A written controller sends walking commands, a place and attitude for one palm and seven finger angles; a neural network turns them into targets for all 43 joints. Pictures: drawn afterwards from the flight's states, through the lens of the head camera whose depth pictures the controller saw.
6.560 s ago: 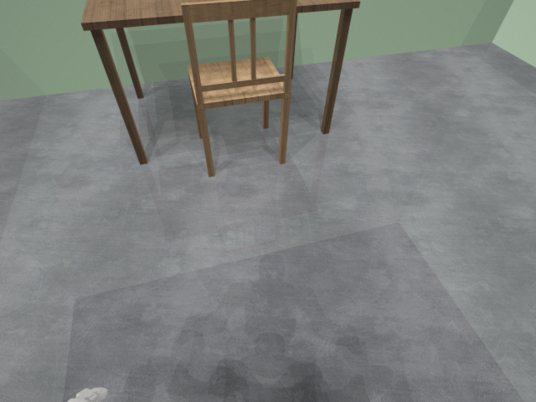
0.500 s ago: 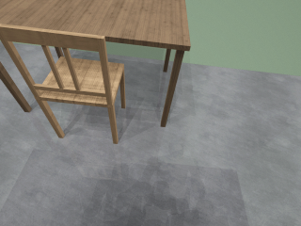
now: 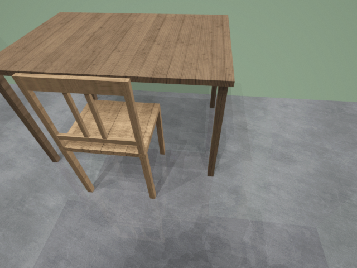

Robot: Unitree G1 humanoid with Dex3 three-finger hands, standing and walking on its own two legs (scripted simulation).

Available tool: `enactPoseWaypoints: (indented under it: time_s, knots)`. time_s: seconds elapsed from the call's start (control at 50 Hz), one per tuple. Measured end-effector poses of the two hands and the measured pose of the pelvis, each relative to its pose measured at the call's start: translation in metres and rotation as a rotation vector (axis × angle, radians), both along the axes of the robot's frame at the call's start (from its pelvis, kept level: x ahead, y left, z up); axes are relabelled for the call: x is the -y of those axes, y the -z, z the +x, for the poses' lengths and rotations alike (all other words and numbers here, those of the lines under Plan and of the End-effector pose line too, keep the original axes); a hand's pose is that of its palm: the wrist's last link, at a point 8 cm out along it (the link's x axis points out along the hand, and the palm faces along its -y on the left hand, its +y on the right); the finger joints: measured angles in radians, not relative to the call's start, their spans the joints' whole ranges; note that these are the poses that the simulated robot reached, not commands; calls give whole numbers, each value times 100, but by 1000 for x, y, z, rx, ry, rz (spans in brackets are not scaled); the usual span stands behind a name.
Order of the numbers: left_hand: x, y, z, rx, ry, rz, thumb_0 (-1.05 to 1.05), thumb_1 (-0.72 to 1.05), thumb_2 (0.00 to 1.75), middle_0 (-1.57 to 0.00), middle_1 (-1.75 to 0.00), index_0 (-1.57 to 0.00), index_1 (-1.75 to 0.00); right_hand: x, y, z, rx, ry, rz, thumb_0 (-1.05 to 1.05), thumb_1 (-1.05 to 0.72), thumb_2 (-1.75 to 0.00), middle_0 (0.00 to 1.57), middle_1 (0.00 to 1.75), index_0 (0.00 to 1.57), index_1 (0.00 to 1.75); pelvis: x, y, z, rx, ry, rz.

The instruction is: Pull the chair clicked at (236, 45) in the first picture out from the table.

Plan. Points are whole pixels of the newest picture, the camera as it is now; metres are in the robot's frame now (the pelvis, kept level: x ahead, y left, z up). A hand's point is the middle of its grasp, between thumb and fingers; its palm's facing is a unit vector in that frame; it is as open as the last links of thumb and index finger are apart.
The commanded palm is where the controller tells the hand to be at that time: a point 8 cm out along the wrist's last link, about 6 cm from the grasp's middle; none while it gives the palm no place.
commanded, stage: take the last steps up to it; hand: left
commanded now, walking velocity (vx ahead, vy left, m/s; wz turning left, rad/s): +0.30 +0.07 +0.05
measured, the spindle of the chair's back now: (77, 115) +0.70 +0.47 -0.11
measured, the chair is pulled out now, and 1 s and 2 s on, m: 0.00 0.00 0.00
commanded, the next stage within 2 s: come to a stop and stand still in 0.46 s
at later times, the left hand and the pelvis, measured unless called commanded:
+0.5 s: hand out of the picture +0.16 +0.26 -0.18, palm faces +0.04 -0.98 -0.17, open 7.4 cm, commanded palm none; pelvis +0.16 +0.09 +0.00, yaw -1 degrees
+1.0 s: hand (96, 224) +0.28 +0.28 -0.18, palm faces +0.03 -0.98 -0.20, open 7.3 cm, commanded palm none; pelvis +0.20 +0.10 -0.01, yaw +0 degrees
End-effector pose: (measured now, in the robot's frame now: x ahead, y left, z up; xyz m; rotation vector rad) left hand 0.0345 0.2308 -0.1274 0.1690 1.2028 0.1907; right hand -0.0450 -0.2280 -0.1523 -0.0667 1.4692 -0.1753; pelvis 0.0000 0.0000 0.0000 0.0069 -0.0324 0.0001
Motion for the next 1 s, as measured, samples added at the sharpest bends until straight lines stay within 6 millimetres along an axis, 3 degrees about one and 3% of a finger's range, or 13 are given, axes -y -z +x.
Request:
enactPoseWaypoints:
  time_s: [0.1, 0.2, 0.28, 0.34, 0.44, 0.56, 0.68, 0.74, 0.82, 0.9, 1.0]
  knots:
    - [-8, 1, -28, -145, -43, -18, 0, 93, 90, -20, -30, -20, -30, -5, -10, 71, 101, -35, -8, 0, -91, -90, 19, 30, 20, 29, -9, -6, 28, -10, -15, 2]
    - [-19, 10, -45, -269, -105, -66, 0, 92, 90, -20, -30, -20, -30, -27, -15, 152, 186, -111, -20, 0, -91, -90, 19, 30, 20, 29, -32, -2, 61, -18, -28, -10]
    - [-37, 29, -42, -355, -143, -105, 0, 91, 90, -20, -30, -20, -30, -52, -11, 217, 271, -165, -55, 0, -91, -90, 19, 30, 20, 29, -59, 14, 95, -21, -24, -31]
    - [-54, 36, -19, -385, -124, -109, 0, 91, 90, -20, -30, -20, -30, -69, -12, 243, 314, -158, -74, 0, -91, -90, 19, 30, 20, 29, -72, 18, 111, -15, -10, -14]
    - [-77, 27, 64, -267, -55, -85, 1, 91, 90, -19, -30, -20, -30, -83, -20, 252, 305, -85, -85, -1, -93, -90, 20, 30, 20, 30, -84, 5, 140, -21, 14, 3]
    - [-87, 12, 173, -82, 8, -35, 1, 93, 90, -19, -30, -20, -30, -87, -13, 245, 205, -48, -58, -1, -93, -90, 20, 30, 20, 30, -87, -1, 175, -21, 19, 20]
    - [-79, 7, 248, 19, 63, 19, 0, 93, 90, -19, -30, -20, -30, -89, 10, 237, 84, 2, 1, 0, -92, -90, 20, 30, 20, 30, -74, 9, 211, -3, 25, 39]
    - [-69, 6, 265, 15, 82, 16, 0, 92, 90, -19, -30, -20, -30, -91, 14, 239, 43, 30, 21, 0, -91, -90, 19, 30, 20, 30, -71, 9, 221, -8, 11, 13]
    - [-62, 8, 271, 9, 68, -3, 0, 91, 90, -19, -30, -20, -30, -91, 10, 246, 14, 27, 12, 0, -91, -90, 19, 30, 20, 30, -72, 6, 220, -17, -6, 9]
    - [-69, 12, 262, 2, 35, -16, 0, 92, 90, -20, -30, -21, -30, -91, 4, 258, 35, 0, -19, 0, -91, -90, 19, 30, 20, 30, -81, 5, 210, -17, -13, 7]
    - [-95, 26, 238, -27, 18, -34, 0, 91, 90, -20, -30, -21, -30, -98, 0, 265, 116, -21, -73, 0, -91, -90, 19, 30, 20, 29, -101, 12, 196, -14, -7, -14]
